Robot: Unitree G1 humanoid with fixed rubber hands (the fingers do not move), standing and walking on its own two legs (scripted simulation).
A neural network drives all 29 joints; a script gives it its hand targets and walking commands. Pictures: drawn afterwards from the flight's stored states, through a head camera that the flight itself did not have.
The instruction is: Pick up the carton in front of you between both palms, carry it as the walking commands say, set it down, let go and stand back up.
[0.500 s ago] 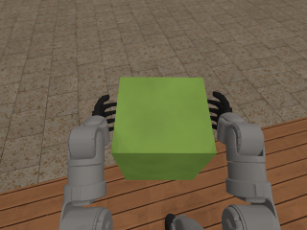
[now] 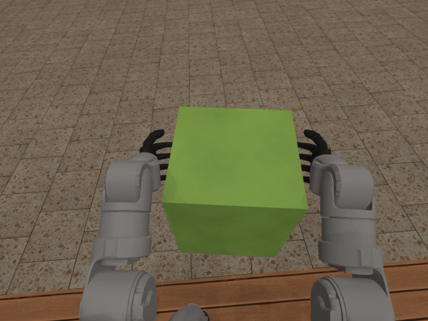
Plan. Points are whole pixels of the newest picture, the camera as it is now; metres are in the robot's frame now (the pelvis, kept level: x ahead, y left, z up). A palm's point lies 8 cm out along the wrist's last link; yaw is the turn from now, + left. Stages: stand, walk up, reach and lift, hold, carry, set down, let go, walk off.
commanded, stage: carry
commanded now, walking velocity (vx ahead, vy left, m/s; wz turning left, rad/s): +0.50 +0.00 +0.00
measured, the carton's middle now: (230, 188) +0.37 +0.03 +0.03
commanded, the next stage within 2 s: none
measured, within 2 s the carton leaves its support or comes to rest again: neither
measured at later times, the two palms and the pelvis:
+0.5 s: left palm (181, 102) +0.64 +0.18 +0.04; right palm (293, 107) +0.62 -0.12 +0.05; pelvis +0.28 +0.05 -0.05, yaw -1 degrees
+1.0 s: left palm (192, 56) +0.92 +0.19 +0.03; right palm (279, 56) +0.93 -0.11 +0.02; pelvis +0.56 +0.02 -0.08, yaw +0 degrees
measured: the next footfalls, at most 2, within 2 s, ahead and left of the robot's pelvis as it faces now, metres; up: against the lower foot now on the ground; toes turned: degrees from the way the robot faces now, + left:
left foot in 0.10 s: +0.23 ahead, +0.09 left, -0.05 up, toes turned +1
right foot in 0.64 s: +0.56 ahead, -0.03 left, -0.09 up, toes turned -3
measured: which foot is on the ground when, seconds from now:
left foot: up 0.00-0.08, down 0.10-0.64, up 0.66-1.00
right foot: down 0.00-0.10, up 0.12-0.62, down 0.64-1.00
